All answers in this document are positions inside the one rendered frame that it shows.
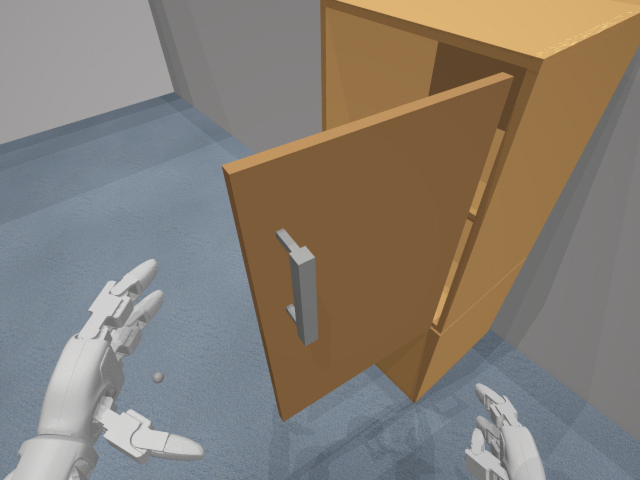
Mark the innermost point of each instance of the cupboard door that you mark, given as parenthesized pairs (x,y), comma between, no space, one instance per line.
(381,203)

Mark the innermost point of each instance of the left robot forearm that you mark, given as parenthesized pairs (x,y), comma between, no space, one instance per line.
(55,457)

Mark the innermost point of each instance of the robot right hand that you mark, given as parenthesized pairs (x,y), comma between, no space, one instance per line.
(512,447)

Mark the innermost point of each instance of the handle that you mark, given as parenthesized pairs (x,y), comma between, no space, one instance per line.
(303,274)

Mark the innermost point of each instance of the robot left hand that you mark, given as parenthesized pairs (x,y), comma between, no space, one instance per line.
(91,363)

